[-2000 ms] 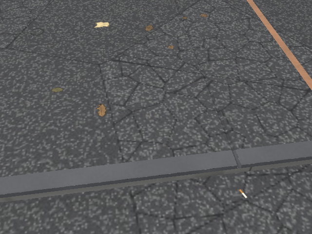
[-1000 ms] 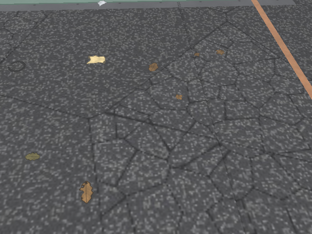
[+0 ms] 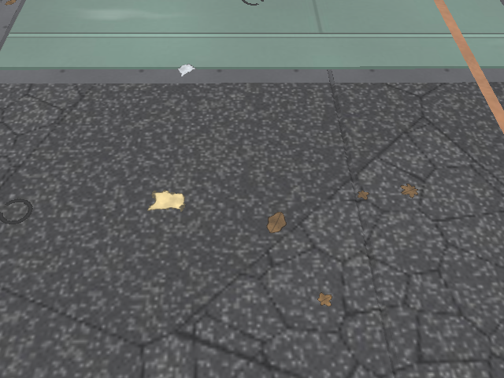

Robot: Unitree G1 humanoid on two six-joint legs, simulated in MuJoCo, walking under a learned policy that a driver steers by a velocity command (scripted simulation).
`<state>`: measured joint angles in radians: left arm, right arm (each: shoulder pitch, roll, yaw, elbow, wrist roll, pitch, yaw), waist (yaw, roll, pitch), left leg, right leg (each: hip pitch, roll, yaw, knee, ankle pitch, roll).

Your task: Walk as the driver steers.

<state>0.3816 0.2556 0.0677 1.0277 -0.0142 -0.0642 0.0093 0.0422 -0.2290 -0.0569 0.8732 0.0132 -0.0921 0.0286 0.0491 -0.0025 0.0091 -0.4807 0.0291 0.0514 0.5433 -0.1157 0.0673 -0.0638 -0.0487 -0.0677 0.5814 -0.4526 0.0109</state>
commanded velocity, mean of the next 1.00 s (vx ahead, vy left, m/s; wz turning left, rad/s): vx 0.50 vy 0.00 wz -0.30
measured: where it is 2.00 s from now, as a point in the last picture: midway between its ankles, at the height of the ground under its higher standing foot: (313, 186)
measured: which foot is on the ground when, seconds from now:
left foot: down 0.00-0.56, up 0.58-1.00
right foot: up 0.00-0.54, down 0.56-1.00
